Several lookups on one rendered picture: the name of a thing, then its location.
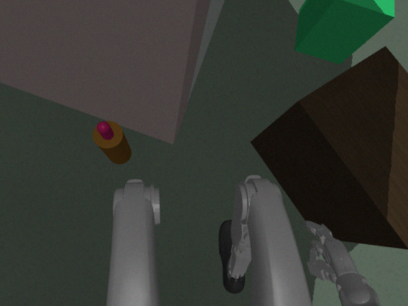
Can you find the right robot arm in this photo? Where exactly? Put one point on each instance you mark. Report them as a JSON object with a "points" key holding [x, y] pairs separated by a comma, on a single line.
{"points": [[354, 290]]}

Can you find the right robot hand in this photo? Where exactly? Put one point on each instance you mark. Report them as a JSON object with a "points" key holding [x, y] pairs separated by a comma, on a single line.
{"points": [[337, 259]]}

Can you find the right robot foot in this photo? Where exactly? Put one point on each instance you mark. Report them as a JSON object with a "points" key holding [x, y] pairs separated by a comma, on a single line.
{"points": [[225, 243]]}

